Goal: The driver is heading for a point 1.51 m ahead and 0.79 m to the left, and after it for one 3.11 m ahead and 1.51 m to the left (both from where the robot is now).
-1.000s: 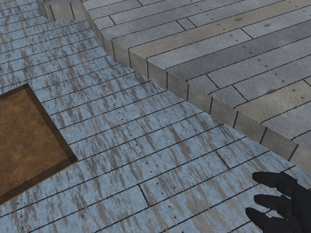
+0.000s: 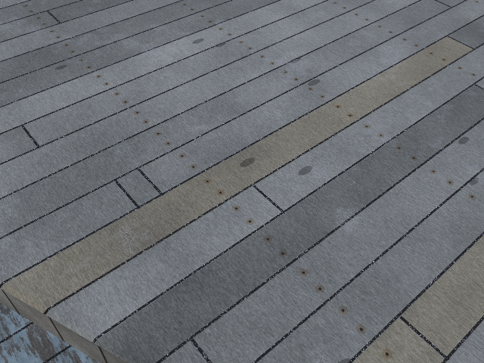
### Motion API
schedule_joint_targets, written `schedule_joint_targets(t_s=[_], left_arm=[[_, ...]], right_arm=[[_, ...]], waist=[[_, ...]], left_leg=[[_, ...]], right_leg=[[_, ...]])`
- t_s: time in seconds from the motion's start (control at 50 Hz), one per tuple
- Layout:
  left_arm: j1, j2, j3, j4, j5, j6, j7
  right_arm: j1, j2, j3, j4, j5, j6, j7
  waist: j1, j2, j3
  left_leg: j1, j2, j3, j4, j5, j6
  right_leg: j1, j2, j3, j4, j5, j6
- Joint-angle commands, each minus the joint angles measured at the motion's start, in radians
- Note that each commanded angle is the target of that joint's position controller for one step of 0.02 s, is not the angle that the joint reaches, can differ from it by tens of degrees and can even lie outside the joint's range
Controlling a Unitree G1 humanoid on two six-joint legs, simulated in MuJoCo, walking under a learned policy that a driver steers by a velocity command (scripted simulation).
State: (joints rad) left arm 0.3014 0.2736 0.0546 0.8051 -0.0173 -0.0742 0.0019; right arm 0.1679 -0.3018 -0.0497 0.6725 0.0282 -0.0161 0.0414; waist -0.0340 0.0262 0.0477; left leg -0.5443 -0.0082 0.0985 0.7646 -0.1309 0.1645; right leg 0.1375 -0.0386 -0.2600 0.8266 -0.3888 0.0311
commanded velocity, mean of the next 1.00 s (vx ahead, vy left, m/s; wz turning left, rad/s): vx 1.00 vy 0.00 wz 0.85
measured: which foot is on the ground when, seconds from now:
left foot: down 0.00-0.38, up 0.40-0.82, down 0.84-1.00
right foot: up 0.00-0.38, down 0.40-0.82, up 0.84-1.00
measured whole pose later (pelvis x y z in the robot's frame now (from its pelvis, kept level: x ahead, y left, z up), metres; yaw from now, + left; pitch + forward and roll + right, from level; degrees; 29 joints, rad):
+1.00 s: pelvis +0.74 +0.27 +0.18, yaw +52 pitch +0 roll +1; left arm 0.14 0.26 0.01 0.65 -0.04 -0.13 0.01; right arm 0.43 -0.26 -0.06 0.75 -0.01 -0.09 0.06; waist -0.05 -0.02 0.02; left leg -0.24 -0.15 0.03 0.50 -0.26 0.14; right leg -0.55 -0.10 0.11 1.30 -0.29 -0.05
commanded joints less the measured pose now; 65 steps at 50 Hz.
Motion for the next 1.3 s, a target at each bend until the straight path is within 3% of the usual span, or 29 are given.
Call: schedule_joint_targets(t_s=[0.02,0.06,0.08,0.1,0.16,0.24,0.32,0.38,0.4,0.42,0.44,0.46,0.5,0.54,0.6,0.68,0.74,0.78,0.82,0.84,0.86,0.88,0.9,0.92,0.98,1.06,1.22,1.26,1.3], left_arm=[[-0.100,-0.079,-0.053,-0.250,0.016,-0.086,-0.030],[-0.201,0.051,-0.039,-0.286,-0.012,-0.115,-0.034],[-0.233,0.003,-0.052,-0.285,0.012,-0.106,-0.028],[-0.215,-0.031,-0.062,-0.304,0.027,-0.093,-0.028],[-0.241,-0.115,-0.099,-0.361,0.039,-0.056,-0.028],[-0.484,-0.207,-0.181,-0.558,0.068,-0.069,-0.018],[-0.507,-0.102,-0.134,-0.616,0.069,-0.078,0.052],[0.091,0.162,0.007,-0.491,-0.040,-0.059,0.054],[0.366,0.264,0.024,-0.371,-0.017,-0.066,0.040],[0.283,0.284,0.009,-0.291,0.028,-0.059,0.035],[0.119,0.128,-0.001,-0.353,-0.009,-0.044,0.058],[0.086,-0.002,-0.027,-0.299,-0.017,-0.034,0.066],[0.007,-0.171,-0.066,-0.172,0.019,-0.030,0.033],[-0.001,-0.083,-0.034,-0.129,0.041,-0.024,0.008],[-0.050,0.025,-0.001,-0.101,0.031,-0.046,0.025],[-0.004,0.165,0.030,-0.084,0.025,-0.061,0.052],[0.064,0.245,0.040,-0.067,0.029,-0.042,0.039],[0.061,0.292,0.053,-0.075,0.017,-0.014,0.033],[-0.035,0.286,0.057,-0.109,0.008,-0.003,0.036],[-0.046,0.089,0.008,-0.143,0.032,-0.032,0.033],[0.095,0.021,-0.030,-0.236,-0.019,-0.086,0.016],[-0.022,0.119,-0.018,-0.223,-0.049,-0.110,0.008],[-0.097,0.124,-0.017,-0.241,-0.067,-0.111,0.008],[-0.121,0.110,-0.021,-0.225,-0.043,-0.101,0.019],[-0.076,0.108,-0.011,-0.184,-0.017,-0.048,0.010],[-0.238,0.037,-0.045,-0.244,0.021,-0.038,0.001],[-0.459,0.074,-0.025,-0.295,-0.020,-0.060,-0.056],[-0.303,0.135,0.007,-0.258,-0.030,-0.049,-0.056],[0.100,0.205,0.039,-0.160,-0.035,-0.017,-0.034]], right_arm=[[0.400,-0.181,-0.045,0.078,-0.043,-0.002,-0.006],[0.358,-0.111,-0.045,0.026,-0.035,-0.034,0.001],[0.328,-0.085,-0.034,0.030,-0.029,-0.043,0.006],[0.281,-0.081,-0.025,0.018,-0.033,-0.051,0.001],[0.299,-0.027,0.014,0.048,-0.054,-0.032,-0.025],[0.309,-0.032,0.033,0.087,0.013,-0.009,-0.052],[0.266,-0.073,-0.004,0.082,0.029,-0.008,-0.072],[0.126,-0.254,-0.064,0.072,-0.020,-0.011,-0.092],[-0.009,-0.153,-0.043,-0.015,-0.066,-0.047,-0.076],[0.049,0.101,0.008,-0.124,-0.031,-0.074,-0.028],[0.108,0.045,-0.004,-0.109,-0.026,-0.079,0.002],[-0.023,0.050,0.004,-0.139,-0.010,-0.059,0.008],[0.000,0.138,0.041,-0.166,-0.012,-0.009,0.018],[0.090,0.081,0.032,-0.147,0.034,0.022,0.025],[-0.086,-0.004,0.016,-0.215,-0.003,0.016,0.004],[-0.167,-0.053,0.002,-0.219,0.004,0.003,0.022],[-0.197,-0.060,-0.009,-0.212,0.023,-0.020,0.035],[-0.067,-0.108,-0.039,-0.185,0.031,-0.016,0.033],[0.340,-0.189,-0.098,-0.071,0.024,0.000,0.022],[0.355,-0.226,-0.100,-0.018,0.017,-0.001,0.012],[0.250,-0.247,-0.078,-0.083,-0.031,-0.040,0.014],[0.297,-0.154,-0.072,-0.068,-0.039,-0.061,0.011],[0.290,-0.136,-0.065,-0.044,-0.039,-0.083,0.012],[0.210,-0.109,-0.054,-0.047,-0.024,-0.101,0.017],[0.117,-0.028,-0.019,-0.041,-0.041,-0.111,0.012],[0.194,-0.033,-0.008,0.006,-0.036,-0.111,-0.025],[0.331,-0.088,-0.011,0.107,-0.007,-0.078,-0.038],[0.300,-0.151,-0.028,0.112,-0.045,-0.051,-0.042],[0.208,-0.157,-0.031,0.088,-0.085,-0.032,-0.050]], waist=[[-0.020,0.473,-0.230],[-0.041,0.063,-0.165],[0.002,-0.136,-0.107],[0.058,-0.152,-0.071],[0.069,-0.031,-0.001],[0.066,-0.095,0.086],[0.079,0.104,-0.121],[0.425,0.294,-0.413],[0.453,-0.063,-0.519],[0.206,-0.761,-0.472],[0.143,-0.514,-0.285],[0.140,-0.285,-0.057],[-0.001,-0.069,0.112],[-0.051,-0.021,0.109],[-0.015,-0.032,0.122],[0.022,0.012,0.043],[0.027,-0.073,-0.009],[-0.062,-0.186,-0.080],[-0.272,-0.167,-0.191],[-0.178,0.143,-0.113],[-0.007,0.303,-0.378],[-0.091,0.097,-0.368],[-0.062,-0.025,-0.200],[-0.016,-0.136,-0.133],[0.082,-0.091,-0.033],[0.031,-0.050,0.070],[-0.059,0.053,0.084],[0.041,0.140,-0.047],[0.261,0.150,-0.240]], left_leg=[[0.825,0.116,-0.728,-0.254,0.182,0.253],[0.761,0.218,-0.965,-0.514,-0.381,0.245],[0.606,0.195,-0.926,-0.497,-0.473,0.194],[0.459,0.173,-0.908,-0.484,-0.473,0.197],[0.276,0.126,-0.817,-0.480,-0.320,0.211],[0.047,0.024,-0.658,-0.553,-0.397,0.097],[-0.126,0.013,-0.494,-0.669,0.326,0.085],[0.356,0.068,-0.547,-0.021,1.422,-0.015],[0.222,0.002,-0.506,0.415,0.930,0.013],[-0.182,-0.206,-0.424,0.766,-0.219,-0.005],[-0.396,-0.147,-0.394,1.000,-0.204,-0.010],[-0.466,-0.080,-0.274,1.086,-0.186,-0.012],[-0.405,0.016,-0.223,1.078,-0.189,0.009],[-0.289,0.052,-0.200,0.910,-0.243,-0.028],[-0.259,0.087,-0.169,0.592,-0.071,-0.080],[-0.202,0.082,-0.042,0.286,0.106,-0.089],[0.049,-0.021,0.096,0.061,0.106,-0.050],[0.181,-0.071,0.101,0.022,-0.014,-0.012],[0.655,-0.057,-0.006,-0.190,0.013,0.078],[0.830,0.049,-0.236,-0.160,0.075,0.093],[1.065,0.287,-0.968,-0.408,-0.382,0.307],[0.988,0.313,-1.037,-0.546,-0.569,0.279],[0.822,0.305,-0.935,-0.568,-0.532,0.242],[0.663,0.275,-0.830,-0.554,-0.405,0.202],[0.343,0.171,-0.573,-0.573,-0.255,0.154],[0.243,0.132,-0.403,-0.617,-0.122,0.129],[0.545,0.174,-0.237,-0.615,0.199,0.030],[0.729,0.197,-0.192,-0.438,0.714,-0.010],[0.520,0.173,-0.115,0.081,0.961,-0.066]], right_leg=[[-0.936,0.193,0.339,1.005,-0.250,-0.038],[-1.100,0.110,0.387,0.963,-0.075,-0.091],[-1.084,0.069,0.372,0.961,-0.029,-0.088],[-1.066,0.054,0.386,0.961,0.004,-0.073],[-1.323,0.066,0.309,1.483,-0.106,-0.046],[-1.415,-0.023,0.260,1.196,-0.118,-0.036],[-0.519,0.001,0.100,0.519,0.160,0.005],[-0.212,0.057,0.327,0.197,-0.215,-0.075],[0.011,-0.054,0.600,0.059,-0.362,-0.139],[0.051,-0.276,1.294,-0.487,-0.438,-0.258],[-0.012,-0.412,1.554,-0.634,-0.640,-0.305],[-0.192,-0.381,1.303,-0.573,-0.693,-0.284],[-0.522,-0.302,0.840,-0.420,-0.457,-0.174],[-0.617,-0.246,0.476,-0.438,-0.156,-0.108],[-0.534,-0.178,0.231,-0.601,0.112,-0.099],[-0.257,-0.149,0.069,-0.646,0.236,-0.100],[-0.157,-0.158,0.006,-0.553,0.866,-0.099],[-0.078,-0.210,0.025,-0.349,1.266,-0.124],[-0.299,-0.180,0.034,0.188,1.215,-0.129],[-0.672,-0.003,0.072,0.616,0.033,-0.092],[-0.992,0.088,0.343,0.825,-0.137,-0.080],[-1.026,0.030,0.427,0.787,-0.016,-0.098],[-1.036,-0.006,0.411,0.705,0.032,-0.108],[-0.968,-0.056,0.412,0.616,0.067,-0.104],[-0.829,-0.116,0.399,0.453,0.120,-0.076],[-0.932,-0.135,0.340,0.221,0.344,-0.023],[-0.740,-0.010,0.241,-0.335,0.569,-0.046],[-0.644,0.063,0.169,-0.279,0.419,-0.090],[-0.162,0.055,0.190,-0.188,0.326,-0.147]])
Keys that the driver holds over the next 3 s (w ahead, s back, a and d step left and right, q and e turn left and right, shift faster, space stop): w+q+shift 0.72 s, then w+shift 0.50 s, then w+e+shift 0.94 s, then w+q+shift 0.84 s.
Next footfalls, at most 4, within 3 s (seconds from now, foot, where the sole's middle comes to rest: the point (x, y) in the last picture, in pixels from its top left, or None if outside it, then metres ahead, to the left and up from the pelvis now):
0.40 right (274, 316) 0.56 -0.09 -0.58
0.84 left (115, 258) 0.74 0.33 -0.58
1.30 right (67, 138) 1.21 0.56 -0.58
1.74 left None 1.34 0.98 -0.58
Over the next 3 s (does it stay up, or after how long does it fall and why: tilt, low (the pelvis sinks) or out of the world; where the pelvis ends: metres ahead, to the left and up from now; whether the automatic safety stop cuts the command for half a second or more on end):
stays up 2.30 1.11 0.19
